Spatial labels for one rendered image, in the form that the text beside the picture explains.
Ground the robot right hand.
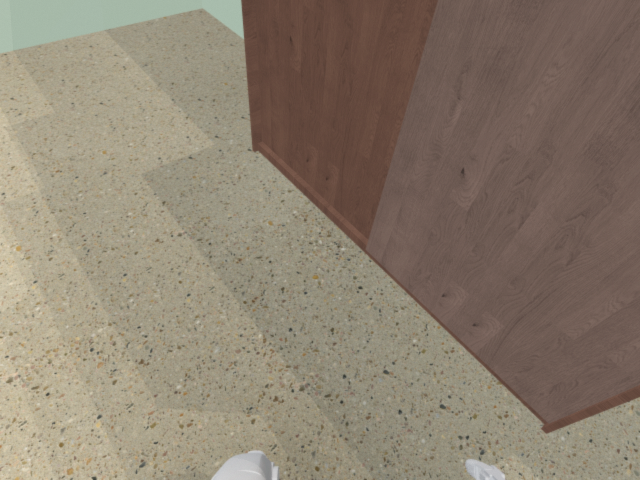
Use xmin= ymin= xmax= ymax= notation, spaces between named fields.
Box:
xmin=465 ymin=459 xmax=505 ymax=480

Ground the left robot thigh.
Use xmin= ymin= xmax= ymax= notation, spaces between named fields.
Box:
xmin=211 ymin=453 xmax=280 ymax=480

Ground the wardrobe door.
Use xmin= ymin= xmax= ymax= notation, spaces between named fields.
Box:
xmin=255 ymin=0 xmax=438 ymax=240
xmin=366 ymin=0 xmax=640 ymax=424

